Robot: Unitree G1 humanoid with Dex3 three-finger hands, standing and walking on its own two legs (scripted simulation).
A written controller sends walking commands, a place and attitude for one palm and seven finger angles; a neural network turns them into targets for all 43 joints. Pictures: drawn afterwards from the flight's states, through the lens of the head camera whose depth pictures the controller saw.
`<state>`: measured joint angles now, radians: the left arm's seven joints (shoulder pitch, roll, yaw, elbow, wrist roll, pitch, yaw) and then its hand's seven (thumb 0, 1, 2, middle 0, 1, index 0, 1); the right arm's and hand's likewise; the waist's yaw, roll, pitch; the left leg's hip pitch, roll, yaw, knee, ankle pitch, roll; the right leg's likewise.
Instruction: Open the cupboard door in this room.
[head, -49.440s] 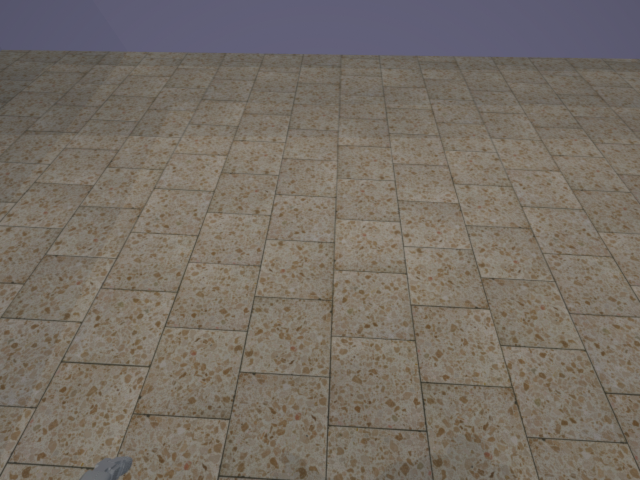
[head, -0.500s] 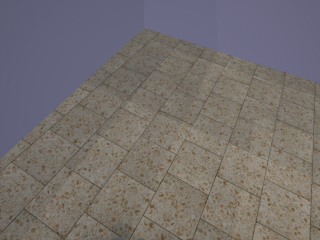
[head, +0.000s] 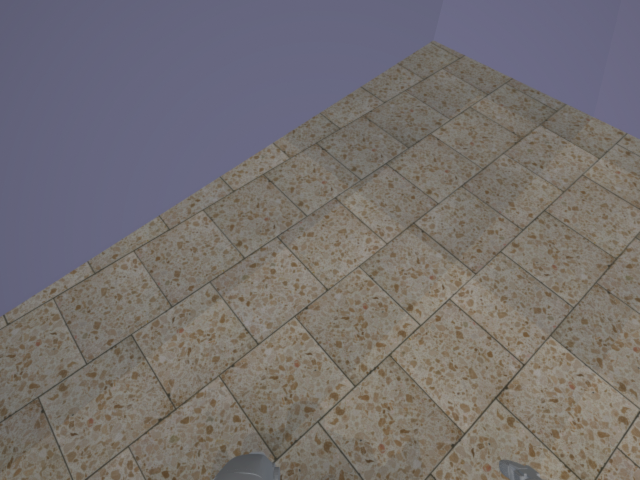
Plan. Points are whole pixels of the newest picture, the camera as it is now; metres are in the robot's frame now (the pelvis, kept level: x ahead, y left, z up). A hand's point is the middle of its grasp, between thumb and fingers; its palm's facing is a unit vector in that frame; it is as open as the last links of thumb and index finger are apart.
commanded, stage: turn to face it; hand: left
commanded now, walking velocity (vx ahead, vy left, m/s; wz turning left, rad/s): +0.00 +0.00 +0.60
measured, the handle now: out of the picture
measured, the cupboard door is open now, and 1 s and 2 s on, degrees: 48 48 48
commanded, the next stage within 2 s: none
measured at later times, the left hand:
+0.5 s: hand out of the picture +0.06 +0.17 -0.16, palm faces +0.29 -0.91 -0.28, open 7.4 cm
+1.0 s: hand out of the picture +0.04 +0.18 -0.16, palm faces +0.57 -0.77 -0.30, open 7.4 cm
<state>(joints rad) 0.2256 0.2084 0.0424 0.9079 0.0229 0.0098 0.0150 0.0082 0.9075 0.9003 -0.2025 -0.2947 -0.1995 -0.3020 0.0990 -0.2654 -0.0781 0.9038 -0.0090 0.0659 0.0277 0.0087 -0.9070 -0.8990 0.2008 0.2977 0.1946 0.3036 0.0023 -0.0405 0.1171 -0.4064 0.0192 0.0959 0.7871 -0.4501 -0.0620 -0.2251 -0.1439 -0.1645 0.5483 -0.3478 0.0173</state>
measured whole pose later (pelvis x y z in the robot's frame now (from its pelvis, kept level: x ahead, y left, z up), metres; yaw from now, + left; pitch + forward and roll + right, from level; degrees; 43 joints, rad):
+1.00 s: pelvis +0.07 -0.07 -0.01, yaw +35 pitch +2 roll +1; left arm 0.14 0.26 0.06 0.85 0.01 0.03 0.01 0.01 0.91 0.90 -0.20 -0.29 -0.20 -0.30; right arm 0.19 -0.23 -0.07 0.92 -0.02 0.06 0.01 0.01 -0.90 -0.90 0.21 0.30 0.20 0.30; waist -0.01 0.00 0.08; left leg -0.35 -0.02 -0.10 0.63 -0.34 -0.04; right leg -0.31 -0.06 -0.01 0.58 -0.32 0.04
